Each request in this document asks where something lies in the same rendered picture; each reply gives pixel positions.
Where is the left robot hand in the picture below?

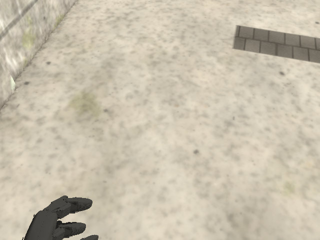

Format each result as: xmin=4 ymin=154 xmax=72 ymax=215
xmin=22 ymin=195 xmax=99 ymax=240

